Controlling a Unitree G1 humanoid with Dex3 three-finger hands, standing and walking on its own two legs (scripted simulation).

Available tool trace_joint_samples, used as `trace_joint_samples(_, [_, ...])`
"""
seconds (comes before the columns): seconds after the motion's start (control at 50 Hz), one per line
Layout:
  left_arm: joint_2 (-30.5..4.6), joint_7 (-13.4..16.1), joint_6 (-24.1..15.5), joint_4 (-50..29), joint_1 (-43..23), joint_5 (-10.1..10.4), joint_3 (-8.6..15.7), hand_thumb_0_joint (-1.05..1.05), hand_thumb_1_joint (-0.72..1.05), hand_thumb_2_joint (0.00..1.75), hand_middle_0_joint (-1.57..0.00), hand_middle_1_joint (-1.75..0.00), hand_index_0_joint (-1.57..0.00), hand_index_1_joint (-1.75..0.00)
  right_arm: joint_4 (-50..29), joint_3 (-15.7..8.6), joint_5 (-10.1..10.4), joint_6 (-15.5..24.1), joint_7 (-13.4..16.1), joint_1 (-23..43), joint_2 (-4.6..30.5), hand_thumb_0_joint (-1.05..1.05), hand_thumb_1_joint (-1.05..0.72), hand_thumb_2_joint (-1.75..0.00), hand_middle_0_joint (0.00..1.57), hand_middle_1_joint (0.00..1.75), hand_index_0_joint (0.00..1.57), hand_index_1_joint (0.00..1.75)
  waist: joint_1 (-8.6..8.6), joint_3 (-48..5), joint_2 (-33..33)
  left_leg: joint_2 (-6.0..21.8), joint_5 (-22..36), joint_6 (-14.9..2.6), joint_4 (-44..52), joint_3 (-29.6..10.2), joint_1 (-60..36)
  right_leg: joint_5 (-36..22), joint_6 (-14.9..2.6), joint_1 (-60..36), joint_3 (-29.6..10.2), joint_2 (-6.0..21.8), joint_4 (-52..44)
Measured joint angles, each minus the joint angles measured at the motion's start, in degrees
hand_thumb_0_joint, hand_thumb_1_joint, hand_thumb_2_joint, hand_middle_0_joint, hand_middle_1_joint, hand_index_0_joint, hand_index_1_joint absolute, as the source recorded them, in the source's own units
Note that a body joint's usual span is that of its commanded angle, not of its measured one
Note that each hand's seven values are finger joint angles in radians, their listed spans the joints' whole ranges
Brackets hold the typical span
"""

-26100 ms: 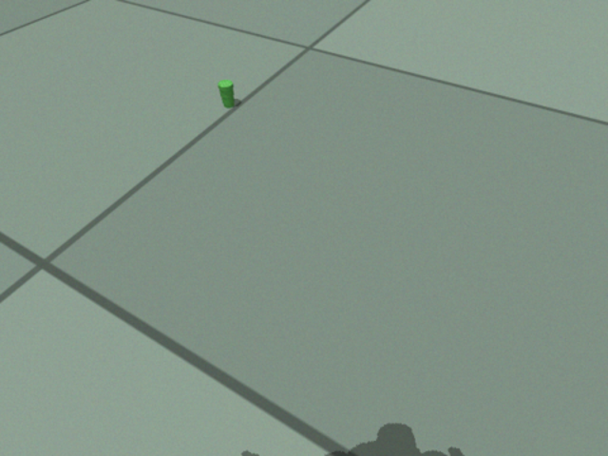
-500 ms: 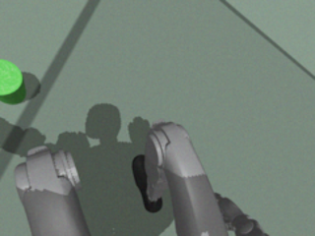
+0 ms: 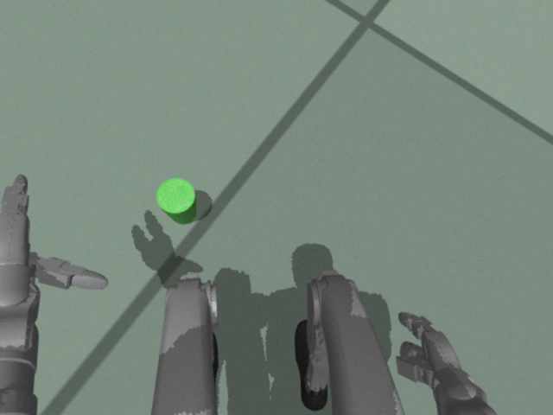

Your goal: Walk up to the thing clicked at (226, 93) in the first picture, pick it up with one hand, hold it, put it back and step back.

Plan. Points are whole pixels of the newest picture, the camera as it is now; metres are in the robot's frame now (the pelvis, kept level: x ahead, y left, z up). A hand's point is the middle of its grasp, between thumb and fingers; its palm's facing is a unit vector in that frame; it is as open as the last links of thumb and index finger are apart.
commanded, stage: home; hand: left
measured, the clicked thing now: (180, 204) +0.51 +0.20 -0.42
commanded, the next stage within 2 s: none
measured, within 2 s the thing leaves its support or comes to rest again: neither
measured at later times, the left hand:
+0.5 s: hand (52, 283) +0.27 +0.22 +0.10, palm faces +0.17 -0.92 -0.34, open 17.2 cm
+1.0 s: hand (25, 365) +0.22 +0.19 +0.17, palm faces +0.19 -0.94 -0.29, open 17.2 cm
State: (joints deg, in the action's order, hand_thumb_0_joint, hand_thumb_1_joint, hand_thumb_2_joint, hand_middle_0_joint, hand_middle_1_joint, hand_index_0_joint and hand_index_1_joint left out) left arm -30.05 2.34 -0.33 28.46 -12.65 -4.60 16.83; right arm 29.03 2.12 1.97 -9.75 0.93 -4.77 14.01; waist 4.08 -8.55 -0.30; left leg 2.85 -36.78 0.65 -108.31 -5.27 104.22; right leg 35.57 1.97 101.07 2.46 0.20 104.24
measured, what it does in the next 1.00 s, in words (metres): rises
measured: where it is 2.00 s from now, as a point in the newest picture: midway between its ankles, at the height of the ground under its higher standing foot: (258, 385)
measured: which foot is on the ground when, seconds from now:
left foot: down 0.00-1.00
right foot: down 0.00-1.00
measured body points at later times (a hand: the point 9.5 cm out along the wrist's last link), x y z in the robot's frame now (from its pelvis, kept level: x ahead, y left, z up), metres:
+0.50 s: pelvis +0.06 -0.01 +0.19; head +0.13 +0.01 +0.63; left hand +0.26 +0.26 +0.12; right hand +0.22 -0.25 +0.10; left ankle +0.08 +0.13 -0.46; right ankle +0.09 -0.14 -0.46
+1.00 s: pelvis +0.07 -0.01 +0.22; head +0.09 +0.00 +0.67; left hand +0.20 +0.24 +0.19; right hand +0.26 -0.23 +0.16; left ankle +0.08 +0.13 -0.46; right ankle +0.09 -0.14 -0.46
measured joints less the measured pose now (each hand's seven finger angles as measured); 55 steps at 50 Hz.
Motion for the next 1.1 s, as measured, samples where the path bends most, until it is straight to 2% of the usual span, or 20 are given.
trace_joint_samples(0.12, [3.31,2.62,2.00,-0.05,4.33,1.55,-2.72,-0.01,-0.48,0.09,-0.07,-0.07,-0.07,-0.06,-0.06,-0.72,-0.13,3.63,2.60,-0.19,-0.11,0.00,-0.90,-0.90,0.21,0.30,0.20,0.30,-0.57,-1.33,0.55,0.07,0.56,0.73,10.38,0.35,-12.21,-0.12,-0.83,-11.90,0.42,0.29,-9.67])
trace_joint_samples(0.26, [8.23,4.25,5.07,-1.60,9.57,3.26,-6.36,-0.01,-0.49,0.08,-0.06,-0.06,-0.06,-0.06,0.12,-1.27,0.07,6.28,3.98,-2.93,-0.18,0.00,-0.90,-0.90,0.21,0.30,0.20,0.30,-0.72,-1.17,1.25,0.49,1.98,1.02,21.61,1.23,-26.34,-1.49,-1.19,-25.65,0.29,0.13,-20.52])
trace_joint_samples(0.42, [13.38,6.42,9.85,-9.64,20.06,4.93,-10.69,-0.01,-0.48,0.09,-0.06,-0.06,-0.06,-0.06,0.31,-0.98,0.56,8.00,6.01,-8.33,-1.38,0.01,-0.90,-0.90,0.21,0.30,0.20,0.30,-0.42,-0.55,1.20,0.74,4.82,1.19,34.51,1.98,-42.76,-4.37,-1.37,-41.96,0.28,-0.01,-33.37])
trace_joint_samples(0.56, [15.76,7.74,13.99,-18.98,30.09,5.79,-14.62,-0.01,-0.48,0.09,-0.06,-0.06,-0.06,-0.06,-0.61,-0.82,0.52,9.68,8.24,-11.58,-1.86,0.01,-0.90,-0.90,0.21,0.30,0.20,0.30,-0.65,-0.56,2.10,0.62,7.52,0.96,44.18,2.56,-55.27,-7.22,-1.19,-54.63,0.22,0.10,-43.35])
trace_joint_samples(0.68, [17.21,7.69,16.10,-27.04,37.76,6.06,-17.74,-0.01,-0.49,0.08,-0.06,-0.06,-0.06,-0.06,-1.92,-0.73,0.16,11.78,9.52,-12.11,-1.92,0.01,-0.90,-0.90,0.21,0.30,0.20,0.30,-1.36,-1.03,3.27,0.29,8.88,0.58,49.05,3.04,-62.21,-8.66,-0.83,-61.63,0.00,0.41,-48.37])
trace_joint_samples(0.78, [17.86,6.89,16.60,-30.45,40.71,6.07,-18.43,-0.01,-0.49,0.08,-0.06,-0.06,-0.06,-0.06,-2.88,-0.41,-0.28,13.48,9.80,-11.09,-2.25,0.01,-0.90,-0.90,0.21,0.30,0.20,0.30,-2.22,-0.27,3.14,0.01,9.72,0.53,51.08,3.19,-65.10,-9.33,-0.75,-64.44,-0.06,0.68,-50.17])
trace_joint_samples(0.9, [17.69,6.15,16.35,-30.43,40.65,5.68,-17.86,-0.01,-0.50,0.08,-0.06,-0.06,-0.06,-0.06,-3.16,0.02,-1.02,15.27,9.64,-9.98,-2.48,0.01,-0.90,-0.90,0.21,0.30,0.20,0.30,-2.92,1.52,2.33,-0.17,10.46,0.78,52.05,2.85,-66.23,-9.73,-0.98,-65.60,0.30,0.83,-50.82])
trace_joint_samples(1.1, [18.02,5.90,16.05,-29.99,39.59,5.49,-17.84,-0.01,-0.49,0.09,-0.06,-0.06,-0.06,-0.06,-1.18,-0.12,-1.52,16.27,9.67,-10.89,-2.14,0.01,-0.90,-0.90,0.21,0.30,0.20,0.30,-2.60,2.24,2.30,0.01,10.66,1.05,52.58,2.44,-67.27,-9.92,-1.22,-66.82,0.70,0.61,-51.51])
